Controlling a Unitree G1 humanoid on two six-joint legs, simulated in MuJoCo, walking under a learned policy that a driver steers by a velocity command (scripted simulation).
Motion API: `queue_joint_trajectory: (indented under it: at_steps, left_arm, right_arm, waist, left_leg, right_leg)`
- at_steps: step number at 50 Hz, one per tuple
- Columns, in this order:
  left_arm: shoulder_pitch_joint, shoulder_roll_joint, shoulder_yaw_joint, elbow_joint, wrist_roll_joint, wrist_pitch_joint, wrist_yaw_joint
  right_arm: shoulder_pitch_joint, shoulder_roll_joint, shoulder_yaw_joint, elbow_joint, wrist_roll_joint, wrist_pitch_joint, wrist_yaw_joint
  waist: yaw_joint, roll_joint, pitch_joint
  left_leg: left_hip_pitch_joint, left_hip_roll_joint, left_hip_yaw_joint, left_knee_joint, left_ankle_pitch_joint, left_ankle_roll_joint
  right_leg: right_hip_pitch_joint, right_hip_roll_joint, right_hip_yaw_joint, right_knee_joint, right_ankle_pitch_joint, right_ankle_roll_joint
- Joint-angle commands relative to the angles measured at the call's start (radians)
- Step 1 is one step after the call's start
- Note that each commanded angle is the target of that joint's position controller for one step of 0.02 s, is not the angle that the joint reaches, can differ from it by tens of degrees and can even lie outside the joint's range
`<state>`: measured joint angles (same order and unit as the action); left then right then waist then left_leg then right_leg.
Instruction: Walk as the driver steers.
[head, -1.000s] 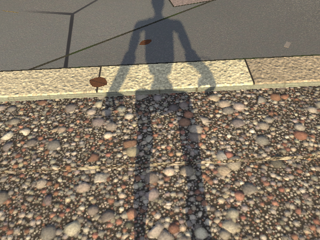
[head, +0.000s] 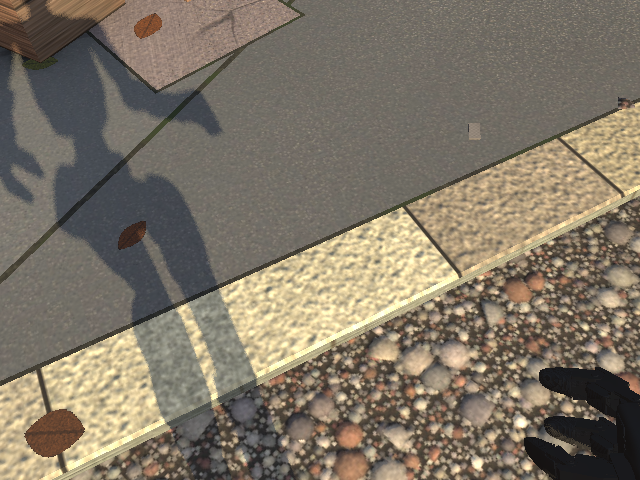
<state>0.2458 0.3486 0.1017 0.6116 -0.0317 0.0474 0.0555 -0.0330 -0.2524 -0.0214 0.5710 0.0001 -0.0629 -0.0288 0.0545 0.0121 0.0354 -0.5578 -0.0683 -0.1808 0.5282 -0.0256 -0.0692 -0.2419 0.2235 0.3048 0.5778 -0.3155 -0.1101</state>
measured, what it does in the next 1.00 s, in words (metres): walks ahead: right foot, then left foot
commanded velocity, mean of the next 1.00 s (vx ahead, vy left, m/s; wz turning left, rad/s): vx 0.49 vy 0.00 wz -0.33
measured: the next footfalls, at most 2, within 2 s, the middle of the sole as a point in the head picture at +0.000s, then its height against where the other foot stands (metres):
right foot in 0.38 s outside the picture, level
left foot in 0.90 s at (397, 464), level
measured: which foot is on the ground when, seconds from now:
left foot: down 0.00-0.36, up 0.38-0.88, down 0.90-1.00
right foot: down 0.00-0.00, up 0.02-0.36, down 0.38-0.92, up 0.94-1.00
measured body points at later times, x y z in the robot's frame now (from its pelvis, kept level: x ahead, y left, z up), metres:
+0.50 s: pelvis +0.07 -0.02 +0.01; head +0.07 -0.08 +0.46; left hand +0.26 +0.21 -0.06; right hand +0.11 -0.35 -0.10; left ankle +0.20 +0.13 -0.64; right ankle +0.02 -0.09 -0.73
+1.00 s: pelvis +0.40 -0.08 -0.01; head +0.42 -0.08 +0.44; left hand +0.54 +0.14 -0.13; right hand +0.44 -0.39 -0.11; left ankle +0.43 -0.05 -0.71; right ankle +0.16 -0.16 -0.60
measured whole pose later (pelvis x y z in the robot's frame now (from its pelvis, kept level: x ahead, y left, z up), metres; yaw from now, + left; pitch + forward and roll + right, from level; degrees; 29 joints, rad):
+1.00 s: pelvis +0.40 -0.08 -0.01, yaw -14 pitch +3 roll +1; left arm 0.33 0.25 0.01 0.75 0.06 -0.10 -0.02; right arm 0.25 -0.31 -0.06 0.72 -0.02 -0.02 0.03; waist -0.02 -0.03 -0.02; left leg -0.51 -0.14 0.06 0.83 -0.38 0.14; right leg -0.26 -0.01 0.06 1.29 -0.28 -0.02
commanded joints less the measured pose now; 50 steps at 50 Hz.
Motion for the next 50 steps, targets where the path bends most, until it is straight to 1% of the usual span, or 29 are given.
queue_joint_trajectory:
  at_steps: [1, 2, 3, 4, 5, 7, 10, 15, 17, 18, 19, 20, 21, 22, 24, 26, 27, 31, 36, 39, 41, 42, 43, 44, 45, 46, 47, 48, 50]
  left_arm:
    - [-0.016, -0.062, -0.028, -0.142, 0.018, -0.02, -0.018]
    - [0.131, 0.049, -0.009, -0.105, 0.018, -0.03, -0.049]
    - [0.087, 0.132, 0.014, -0.072, 0.006, -0.024, -0.063]
    - [0.017, 0.149, 0.021, -0.07, 0.005, -0.011, -0.061]
    - [-0.008, 0.134, 0.015, -0.077, 0.012, -0.001, -0.053]
    - [-0.042, 0.072, -0.011, -0.099, 0.007, 0.008, -0.055]
    - [-0.057, 0.04, -0.029, -0.114, 0.004, 0.004, -0.063]
    - [-0.023, 0.087, -0.006, -0.087, 0.006, 0.015, -0.078]
    - [0.053, 0.094, 0.017, -0.042, 0.009, 0.023, -0.076]
    - [0.16, 0.106, 0.034, 0.002, 0.006, 0.022, -0.073]
    - [0.271, 0.183, 0.053, 0.03, 0.01, 0.009, -0.066]
    - [0.23, 0.268, 0.049, -0.028, 0.024, -0.032, -0.072]
    - [0.148, 0.251, 0.049, -0.045, 0.038, -0.062, -0.07]
    - [0.077, 0.218, 0.034, -0.054, 0.034, -0.081, -0.06]
    - [0.018, 0.146, 0.006, -0.06, 0.024, -0.078, -0.041]
    - [0.056, 0.08, -0.019, -0.038, 0.034, -0.084, -0.036]
    - [0.108, 0.119, -0.008, -0.001, 0.064, -0.077, -0.061]
    - [0.206, 0.077, -0.015, 0.021, 0.055, -0.092, -0.085]
    - [0.27, 0.1, -0.006, 0.06, 0.075, -0.124, -0.047]
    - [0.239, 0.078, -0.015, 0.083, 0.083, -0.137, -0.043]
    - [0.223, 0.072, -0.021, 0.105, 0.089, -0.143, -0.043]
    - [0.179, 0.08, -0.024, 0.105, 0.087, -0.146, -0.044]
    - [0.185, 0.102, -0.021, 0.113, 0.082, -0.145, -0.04]
    - [0.171, 0.14, -0.011, 0.117, 0.086, -0.134, -0.035]
    - [0.121, 0.164, -0.006, 0.099, 0.07, -0.131, -0.033]
    - [0.109, 0.069, -0.036, 0.056, 0.056, -0.146, -0.045]
    - [0.092, 0.003, -0.055, -0.008, 0.079, -0.172, -0.073]
    - [0.002, 0.044, -0.056, -0.032, 0.099, -0.191, -0.081]
    - [-0.052, 0.029, -0.069, -0.038, 0.095, -0.199, -0.081]
  right_arm:
    - [0.216, -0.203, -0.073, 0.005, -0.052, -0.006, -0.012]
    - [0.178, -0.176, -0.077, -0.01, -0.046, 0.0, -0.016]
    - [0.117, -0.107, -0.066, -0.045, -0.026, 0.003, -0.029]
    - [0.104, -0.076, -0.058, -0.043, -0.013, 0.016, -0.036]
    - [0.091, -0.089, -0.06, -0.038, -0.004, 0.03, -0.04]
    - [0.08, -0.13, -0.073, -0.02, -0.01, 0.044, -0.048]
    - [0.088, -0.167, -0.094, 0.004, -0.009, 0.047, -0.044]
    - [0.077, -0.212, -0.12, 0.032, 0.01, 0.048, -0.027]
    - [0.088, -0.185, -0.118, 0.047, 0.016, 0.053, -0.023]
    - [0.085, -0.15, -0.112, 0.051, 0.015, 0.06, -0.018]
    - [0.054, -0.073, -0.094, 0.037, 0.003, 0.069, -0.005]
    - [-0.003, -0.076, -0.092, -0.029, 0.002, 0.042, 0.005]
    - [-0.067, -0.156, -0.109, -0.058, 0.028, 0.004, 0.01]
    - [-0.055, -0.191, -0.12, -0.042, 0.035, -0.021, 0.013]
    - [0.055, -0.174, -0.12, 0.029, 0.0, -0.035, 0.016]
    - [0.103, -0.132, -0.107, 0.071, -0.009, -0.034, 0.032]
    - [0.171, -0.079, -0.072, 0.111, -0.115, 0.028, 0.066]
    - [0.054, -0.124, -0.073, 0.081, -0.053, 0.076, 0.085]
    - [-0.008, -0.113, -0.063, 0.048, -0.043, 0.063, 0.102]
    - [-0.028, -0.11, -0.049, 0.021, -0.046, 0.062, 0.115]
    - [-0.042, -0.086, -0.028, -0.007, -0.043, 0.065, 0.116]
    - [0.005, -0.075, -0.02, -0.007, -0.039, 0.066, 0.109]
    - [0.092, -0.087, -0.025, 0.01, -0.034, 0.067, 0.098]
    - [0.285, -0.121, -0.042, 0.053, -0.021, 0.063, 0.089]
    - [0.518, -0.175, -0.066, 0.111, -0.022, 0.05, 0.082]
    - [0.601, -0.316, -0.106, 0.134, -0.033, 0.041, 0.066]
    - [0.537, -0.358, -0.11, 0.133, -0.008, 0.043, 0.063]
    - [0.47, -0.328, -0.111, 0.116, -0.004, 0.046, 0.056]
    - [0.47, -0.253, -0.099, 0.146, -0.015, 0.035, 0.038]
  waist:
    - [-0.047, 0.215, -0.361]
    - [0.01, 0.332, -0.436]
    - [-0.025, 0.219, -0.333]
    - [-0.045, 0.114, -0.25]
    - [-0.039, 0.057, -0.211]
    - [-0.033, 0.054, -0.131]
    - [-0.034, 0.116, -0.173]
    - [-0.021, 0.146, -0.199]
    - [0.008, 0.097, -0.203]
    - [0.045, 0.028, -0.172]
    - [0.071, -0.234, -0.065]
    - [0.052, -0.322, -0.024]
    - [0.05, -0.282, 0.033]
    - [0.001, -0.257, 0.052]
    - [-0.051, -0.206, -0.024]
    - [-0.049, -0.219, -0.081]
    - [-0.042, -0.255, -0.082]
    - [0.02, -0.192, 0.013]
    - [0.039, -0.126, 0.085]
    - [0.021, -0.117, 0.119]
    - [0.01, -0.111, 0.128]
    - [-0.029, -0.11, 0.091]
    - [-0.066, -0.141, 0.001]
    - [-0.162, -0.161, -0.113]
    - [-0.283, -0.105, -0.225]
    - [-0.286, 0.142, -0.281]
    - [-0.174, 0.337, -0.32]
    - [-0.174, 0.206, -0.196]
    - [-0.115, -0.038, -0.04]
  left_leg:
    - [0.734, 0.394, -0.419, -0.164, 0.4, 0.297]
    - [0.722, 0.541, -0.639, -0.156, 0.287, 0.396]
    - [0.624, 0.458, -0.49, -0.131, 0.202, 0.373]
    - [0.544, 0.371, -0.306, -0.119, 0.128, 0.313]
    - [0.482, 0.33, -0.232, -0.135, 0.037, 0.273]
    - [0.328, 0.273, -0.094, -0.188, 0.042, 0.252]
    - [0.31, 0.299, 0.01, -0.203, 0.102, 0.267]
    - [0.278, 0.346, 0.124, -0.164, -0.055, 0.221]
    - [0.184, 0.315, 0.192, -0.074, -0.293, 0.151]
    - [0.042, 0.268, 0.246, 0.074, -0.48, 0.109]
    - [-0.209, 0.144, 0.348, 0.461, -0.593, 0.044]
    - [-0.453, 0.045, 0.152, 0.6, -0.564, 0.045]
    - [-0.533, 0.062, 0.08, 0.638, -0.491, 0.081]
    - [-0.516, 0.083, 0.057, 0.621, -0.39, 0.094]
    - [-0.349, 0.113, 0.088, 0.525, -0.216, 0.066]
    - [-0.225, 0.093, 0.163, 0.526, -0.074, 0.032]
    - [-0.193, 0.104, 0.219, 0.554, -0.107, 0.024]
    - [-0.344, 0.13, 0.229, 0.539, -0.097, 0.021]
    - [-0.49, 0.09, 0.107, 0.528, -0.153, 0.08]
    - [-0.474, 0.119, 0.183, 0.5, -0.21, 0.141]
    - [-0.367, 0.119, 0.276, 0.433, -0.276, 0.197]
    - [-0.197, 0.08, 0.34, 0.37, -0.32, 0.237]
    - [-0.014, 0.005, 0.401, 0.392, -0.364, 0.264]
    - [0.177, -0.061, 0.399, 0.398, -0.417, 0.29]
    - [0.477, -0.08, 0.297, 0.277, -0.386, 0.319]
    - [0.693, 0.099, -0.102, 0.065, -0.675, 0.376]
    - [0.8, 0.279, -0.768, -0.257, -0.897, 0.457]
    - [0.783, 0.289, -0.826, -0.313, -0.804, 0.438]
    - [0.538, 0.236, -0.532, -0.257, -0.461, 0.395]
  right_leg:
    - [-0.343, 0.03, -0.067, 0.385, -0.307, 0.124]
    - [-0.384, -0.101, -0.086, 0.627, -0.375, 0.157]
    - [-0.406, -0.145, -0.113, 0.704, -0.289, 0.184]
    - [-0.426, -0.172, -0.154, 0.741, -0.205, 0.201]
    - [-0.426, -0.206, -0.173, 0.728, -0.15, 0.199]
    - [-0.362, -0.243, -0.241, 0.609, -0.101, 0.18]
    - [-0.261, -0.293, -0.263, 0.417, -0.068, 0.156]
    - [-0.062, -0.301, -0.314, 0.136, 0.061, 0.106]
    - [0.083, -0.245, -0.36, 0.033, 0.079, 0.064]
    - [0.188, -0.243, -0.316, 0.011, -0.02, 0.028]
    - [0.222, -0.407, 0.013, -0.193, -0.335, -0.071]
    - [0.213, -0.537, 0.486, -0.398, -0.678, -0.217]
    - [0.179, -0.576, 0.575, -0.516, -0.805, -0.232]
    - [0.16, -0.554, 0.504, -0.481, -0.674, -0.182]
    - [0.124, -0.472, 0.269, -0.394, -0.413, -0.095]
    - [0.099, -0.407, 0.112, -0.381, -0.257, -0.061]
    - [0.078, -0.337, 0.039, -0.411, -0.224, -0.04]
    - [0.192, -0.403, 0.044, -0.467, -0.208, -0.072]
    - [0.36, -0.512, -0.057, -0.493, -0.158, -0.065]
    - [0.383, -0.517, -0.188, -0.527, 0.001, -0.044]
    - [0.354, -0.504, -0.29, -0.513, 0.317, -0.034]
    - [0.294, -0.478, -0.373, -0.44, 0.687, -0.015]
    - [0.274, -0.481, -0.409, -0.301, 1.153, -0.013]
    - [0.265, -0.488, -0.433, -0.045, 1.438, -0.003]
    - [0.113, -0.453, -0.437, 0.279, 1.369, 0.029]
    - [-0.172, -0.314, -0.42, 0.688, 0.74, 0.073]
    - [-0.496, -0.113, -0.265, 0.904, -0.035, 0.096]
    - [-0.64, -0.172, -0.156, 0.976, 0.035, 0.077]
    - [-0.596, -0.266, -0.192, 0.873, 0.085, 0.083]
